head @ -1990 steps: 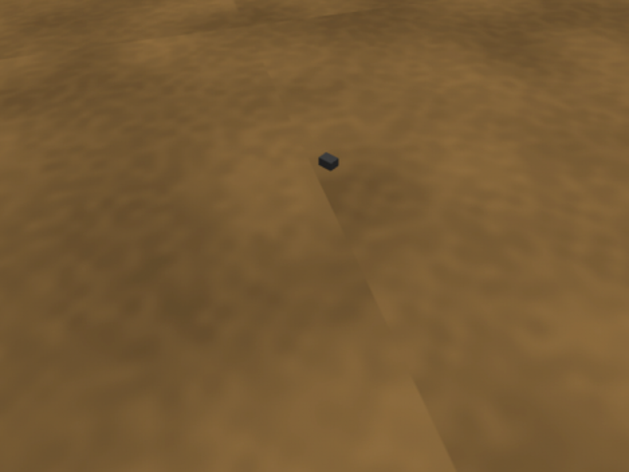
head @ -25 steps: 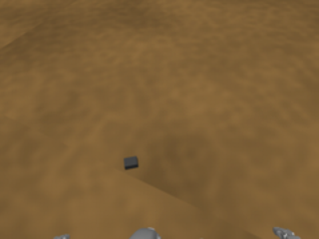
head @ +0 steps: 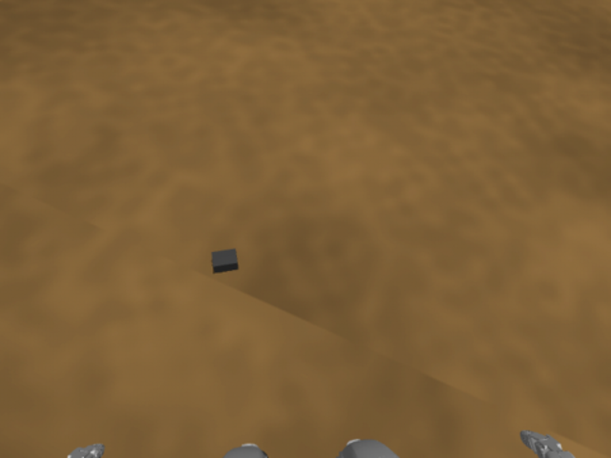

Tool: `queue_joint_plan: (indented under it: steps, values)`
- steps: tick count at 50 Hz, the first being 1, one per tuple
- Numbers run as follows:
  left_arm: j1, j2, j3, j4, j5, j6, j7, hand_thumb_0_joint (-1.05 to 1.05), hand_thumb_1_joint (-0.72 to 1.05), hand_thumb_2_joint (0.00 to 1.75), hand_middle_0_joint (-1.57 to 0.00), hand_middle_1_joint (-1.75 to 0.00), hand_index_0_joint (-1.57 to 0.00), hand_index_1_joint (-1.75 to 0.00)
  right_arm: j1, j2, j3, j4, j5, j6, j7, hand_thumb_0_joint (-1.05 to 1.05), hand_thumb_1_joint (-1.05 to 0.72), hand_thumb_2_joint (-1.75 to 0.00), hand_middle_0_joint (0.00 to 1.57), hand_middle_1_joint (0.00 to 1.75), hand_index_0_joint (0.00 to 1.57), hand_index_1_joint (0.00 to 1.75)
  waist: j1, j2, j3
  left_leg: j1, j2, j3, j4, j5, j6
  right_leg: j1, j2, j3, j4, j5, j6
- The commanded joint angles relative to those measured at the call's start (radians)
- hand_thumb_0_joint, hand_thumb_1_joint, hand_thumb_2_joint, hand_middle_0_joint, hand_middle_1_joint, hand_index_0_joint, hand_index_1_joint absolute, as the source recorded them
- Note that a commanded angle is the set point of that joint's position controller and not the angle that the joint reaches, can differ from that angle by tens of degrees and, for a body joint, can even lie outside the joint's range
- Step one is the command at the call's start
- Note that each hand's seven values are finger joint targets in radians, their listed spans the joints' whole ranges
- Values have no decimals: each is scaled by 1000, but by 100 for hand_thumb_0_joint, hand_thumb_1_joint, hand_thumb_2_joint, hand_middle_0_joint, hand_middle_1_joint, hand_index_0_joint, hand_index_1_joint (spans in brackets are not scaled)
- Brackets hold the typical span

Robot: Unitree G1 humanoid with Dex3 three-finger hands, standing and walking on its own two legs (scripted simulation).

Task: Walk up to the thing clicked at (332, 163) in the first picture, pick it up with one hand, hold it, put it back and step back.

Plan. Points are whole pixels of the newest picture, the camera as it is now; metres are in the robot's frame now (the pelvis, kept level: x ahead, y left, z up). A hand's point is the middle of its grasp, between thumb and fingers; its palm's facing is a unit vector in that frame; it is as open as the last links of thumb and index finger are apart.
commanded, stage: step back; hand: left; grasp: from above
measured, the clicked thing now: (225, 260) +0.80 +0.27 -0.74
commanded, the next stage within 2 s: stand in 1.62 s
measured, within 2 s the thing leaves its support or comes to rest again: neither
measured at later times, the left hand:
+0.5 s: hand out of the picture -0.04 +0.24 -0.15, palm faces +0.06 -0.92 -0.39, open 7.4 cm
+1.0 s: hand out of the picture -0.19 +0.20 -0.16, palm faces +0.07 -0.93 -0.37, open 7.4 cm
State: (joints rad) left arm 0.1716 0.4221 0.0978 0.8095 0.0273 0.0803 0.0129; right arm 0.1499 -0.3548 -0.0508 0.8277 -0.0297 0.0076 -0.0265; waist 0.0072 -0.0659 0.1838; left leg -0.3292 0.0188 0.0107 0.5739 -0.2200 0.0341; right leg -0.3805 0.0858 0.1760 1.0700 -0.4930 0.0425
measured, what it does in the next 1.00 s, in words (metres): walks backwards: right foot, then left foot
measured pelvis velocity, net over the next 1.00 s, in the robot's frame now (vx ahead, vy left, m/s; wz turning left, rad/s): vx -0.23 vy -0.07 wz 0.06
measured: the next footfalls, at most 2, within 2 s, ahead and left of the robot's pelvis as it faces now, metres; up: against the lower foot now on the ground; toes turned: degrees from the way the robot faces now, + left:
right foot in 0.14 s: -0.04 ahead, -0.16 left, +0.00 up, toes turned +1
left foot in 0.46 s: -0.16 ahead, +0.04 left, +0.00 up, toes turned +5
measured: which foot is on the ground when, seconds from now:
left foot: down 0.00-0.18, up 0.20-0.44, down 0.46-1.00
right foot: up 0.00-0.12, down 0.14-0.48, up 0.50-0.74, down 0.76-1.00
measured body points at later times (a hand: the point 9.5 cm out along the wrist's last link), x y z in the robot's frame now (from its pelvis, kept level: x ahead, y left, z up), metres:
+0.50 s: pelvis -0.17 -0.04 -0.02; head -0.11 -0.02 +0.43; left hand -0.04 +0.28 -0.13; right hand -0.11 -0.36 -0.13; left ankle -0.20 +0.06 -0.74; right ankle -0.08 -0.16 -0.73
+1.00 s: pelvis -0.23 -0.07 -0.01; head -0.23 -0.07 +0.44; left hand -0.20 +0.25 -0.13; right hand -0.13 -0.39 -0.12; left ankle -0.21 +0.04 -0.73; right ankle -0.23 -0.23 -0.73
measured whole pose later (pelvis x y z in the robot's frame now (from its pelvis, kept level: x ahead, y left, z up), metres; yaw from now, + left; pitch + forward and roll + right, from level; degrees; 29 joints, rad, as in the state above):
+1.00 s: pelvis -0.23 -0.07 -0.01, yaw +3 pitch -3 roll +0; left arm 0.23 0.38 0.05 0.97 0.04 0.00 -0.02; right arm 0.22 -0.39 -0.06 0.95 -0.03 0.00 0.02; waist 0.03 0.00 0.05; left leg -0.29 -0.01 0.00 0.66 -0.31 0.01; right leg -0.23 -0.04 0.04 0.66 -0.38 0.03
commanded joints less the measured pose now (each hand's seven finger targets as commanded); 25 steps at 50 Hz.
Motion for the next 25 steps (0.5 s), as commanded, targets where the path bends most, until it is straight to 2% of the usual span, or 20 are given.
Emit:
queue_joint_plan:
  steps: [1, 4, 5, 6, 7, 8, 9, 10, 11, 12, 13, 14, 16, 19, 20, 21, 22, 23, 24, 25]
  values:
    - [17, 144, 35, -89, 2, -27, -4, 0, 90, 90, -20, -30, -20, -30, 36, -307, -92, -78, -8, -13, -19, 0, -90, -90, 20, 30, 20, 30, -36, 262, -260, 262, 271, -258, -109, 356, 209, -28, -68, -65, -201, -17, -8]
    - [90, 146, 40, -44, 5, -33, -18, 0, 90, 90, -20, -30, -20, -30, -7, -320, -87, -95, -5, -2, -13, 0, -90, -90, 20, 30, 20, 30, -8, 260, -302, 171, 237, -224, -73, 255, 172, 115, -77, -125, -440, 67, -41]
    - [149, 141, 44, -16, 7, -32, -23, 0, 90, 90, -20, -30, -20, -30, -32, -330, -88, -102, -2, 4, -11, 0, -90, -90, 20, 30, 20, 30, 23, 272, -303, 92, 237, -214, -67, 213, 145, 204, -80, -152, -538, 155, -60]
    - [186, 147, 49, 7, 12, -33, -24, 0, 90, 90, -20, -30, -20, -30, -48, -319, -82, -100, 1, 10, -9, 0, -90, -90, 20, 30, 20, 30, 40, 239, -304, 34, 206, -195, -51, 132, 112, 258, -74, -162, -590, 192, -78]
    - [192, 178, 60, 3, 19, -34, -26, 0, 90, 90, -20, -30, -20, -30, -31, -294, -72, -100, 7, 13, -7, 0, -90, -90, 20, 30, 20, 30, 44, 160, -287, -54, 152, -173, -5, -5, 64, 282, -111, -84, -621, 161, -104]
    - [174, 247, 78, -20, 30, -36, -30, 0, 90, 90, -20, -30, -20, -30, -29, -238, -59, -112, 13, 13, -9, 0, -90, -90, 20, 30, 20, 30, 50, -67, -224, -231, -9, -117, 172, -230, -1, 243, -291, 214, -702, 92, -173]
    - [39, 343, 88, -72, 30, -28, -31, 0, 90, 90, -20, -30, -20, -30, -51, -238, -69, -114, 16, 15, -29, 0, -90, -90, 20, 30, 20, 30, 65, -261, -164, -155, -106, -56, 443, -398, -43, -58, -474, 370, -827, -3, -329]
    - [-56, 337, 86, -108, 29, -31, -24, 0, 90, 90, -20, -30, -20, -30, -16, -282, -86, -88, 12, 18, -34, 0, -90, -90, 20, 30, 20, 30, 30, -235, -82, -82, -62, -128, 575, -388, -45, -227, -507, 398, -866, -48, -343]
    - [-96, 281, 68, -124, 29, -33, -22, 0, 90, 90, -20, -30, -20, -30, 20, -292, -80, -62, 21, 17, -24, 0, -90, -90, 20, 30, 20, 30, 3, -179, -65, -40, -81, -133, 594, -329, -37, -256, -443, 286, -843, -2, -307]
    - [-134, 233, 52, -134, 24, -37, -17, 0, 90, 90, -20, -30, -20, -30, 37, -279, -72, -43, 26, 16, -21, 0, -90, -90, 20, 30, 20, 30, -18, -98, -60, -61, -117, -146, 631, -266, -40, -200, -349, 137, -780, 116, -265]
    - [-163, 191, 49, -133, 26, -37, -12, 0, 90, 90, -20, -30, -20, -30, 63, -251, -63, -29, 25, 14, -19, 0, -90, -90, 20, 30, 20, 30, -33, -89, -65, -102, -138, -131, 637, -229, -42, -130, -286, 36, -731, 202, -232]
    - [-148, 174, 53, -130, 27, -33, -11, 0, 90, 90, -20, -30, -20, -30, 86, -231, -55, -22, 22, 9, -22, 0, -90, -90, 20, 30, 20, 30, -24, -96, -85, -114, -143, -126, 631, -219, -48, -79, -255, -9, -705, 236, -212]
    - [-85, 178, 56, -135, 33, -30, -12, 0, 90, 90, -20, -30, -20, -30, 104, -224, -43, -25, 23, -5, -26, 0, -90, -90, 20, 30, 20, 30, 7, -131, -120, -135, -126, -83, 514, -249, -59, 42, -249, -14, -667, 304, -221]
    - [-61, 175, 59, -151, 42, -19, -1, 0, 90, 90, -20, -30, -20, -30, 118, -211, -40, -35, 13, -21, -33, 0, -90, -90, 20, 30, 20, 30, 25, -195, -193, -147, -49, -31, 221, -306, -59, 277, -305, -1, -577, 509, -240]
    - [-41, 169, 57, -148, 38, -17, 1, 0, 90, 90, -20, -30, -20, -30, 134, -205, -41, -30, 6, -28, -33, 0, -90, -90, 20, 30, 20, 30, 24, -185, -237, -121, -27, -32, 82, -261, -45, 342, -312, 1, -525, 549, -234]
    - [-26, 160, 53, -144, 27, -13, 0, 0, 90, 90, -20, -30, -20, -30, 154, -202, -43, -15, 0, -37, -31, 0, -90, -90, 20, 30, 20, 30, 17, -138, -271, -55, -36, -19, -94, -139, -36, 364, -291, -24, -436, 579, -215]
    - [-14, 162, 47, -145, 13, -7, -5, 0, 90, 90, -20, -30, -20, -30, 170, -195, -46, -3, -7, -44, -32, 0, -90, -90, 20, 30, 20, 30, 12, -99, -283, 39, -57, 14, -278, 43, -34, 328, -256, -60, -353, 567, -183]
    - [20, 134, 30, -144, 9, -1, -10, 0, 90, 90, -20, -30, -20, -30, 164, -228, -63, 7, -12, -45, -32, 0, -90, -90, 20, 30, 20, 30, 25, -8, -292, 181, -10, -76, -261, 105, -16, 165, -206, -84, -289, 422, -140]
    - [51, 87, 20, -144, 3, 1, -13, 0, 90, 90, -20, -30, -20, -30, 137, -298, -79, -5, -29, -46, -32, 0, -90, -90, 20, 30, 20, 30, 43, 198, -278, 279, 180, -360, -267, 102, 49, -88, -108, -145, -171, 66, -94]
    - [9, 125, 30, -151, 2, 1, -8, 0, 90, 90, -20, -30, -20, -30, 86, -396, -93, -36, -34, -41, -25, 0, -90, -90, 20, 30, 20, 30, 33, 237, -242, 166, 362, -517, -236, 145, 178, -158, -73, -122, -61, -92, -57]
